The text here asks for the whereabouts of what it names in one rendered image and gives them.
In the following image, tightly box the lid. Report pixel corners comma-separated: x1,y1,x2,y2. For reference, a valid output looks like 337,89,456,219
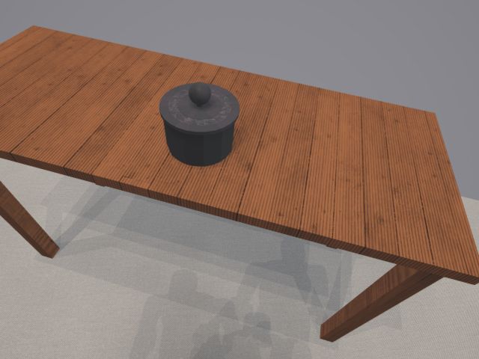
159,83,240,135

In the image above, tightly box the pot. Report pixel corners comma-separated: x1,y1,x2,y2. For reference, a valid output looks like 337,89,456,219
164,121,234,166

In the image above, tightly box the table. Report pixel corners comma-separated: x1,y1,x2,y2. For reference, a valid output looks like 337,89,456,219
0,25,479,342

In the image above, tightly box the knob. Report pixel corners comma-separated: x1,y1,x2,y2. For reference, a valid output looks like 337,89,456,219
189,82,211,105

